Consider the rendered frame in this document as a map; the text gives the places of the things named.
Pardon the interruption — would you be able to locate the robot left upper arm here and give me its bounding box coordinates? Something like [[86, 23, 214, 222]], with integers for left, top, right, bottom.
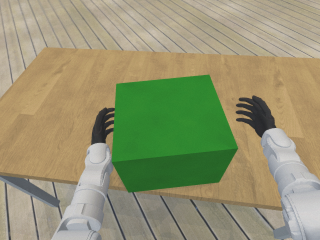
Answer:
[[52, 230, 102, 240]]

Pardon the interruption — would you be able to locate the carton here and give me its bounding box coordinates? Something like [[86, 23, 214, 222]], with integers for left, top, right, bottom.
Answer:
[[111, 74, 238, 193]]

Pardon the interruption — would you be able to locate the left robot forearm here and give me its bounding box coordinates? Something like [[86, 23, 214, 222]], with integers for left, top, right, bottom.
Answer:
[[51, 143, 114, 240]]

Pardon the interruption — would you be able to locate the right robot forearm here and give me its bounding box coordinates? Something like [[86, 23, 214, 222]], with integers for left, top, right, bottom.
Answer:
[[260, 128, 320, 198]]

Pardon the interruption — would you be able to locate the robot right hand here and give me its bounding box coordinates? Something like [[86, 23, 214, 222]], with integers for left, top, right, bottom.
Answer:
[[236, 95, 276, 138]]

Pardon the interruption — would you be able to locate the table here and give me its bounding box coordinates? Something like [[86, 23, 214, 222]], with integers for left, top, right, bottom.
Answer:
[[0, 47, 320, 240]]

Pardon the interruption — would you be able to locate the robot left hand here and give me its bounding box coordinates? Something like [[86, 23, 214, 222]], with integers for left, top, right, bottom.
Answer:
[[91, 107, 115, 145]]

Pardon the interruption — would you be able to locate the robot right upper arm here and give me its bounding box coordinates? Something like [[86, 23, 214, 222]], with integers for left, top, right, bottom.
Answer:
[[280, 190, 320, 240]]

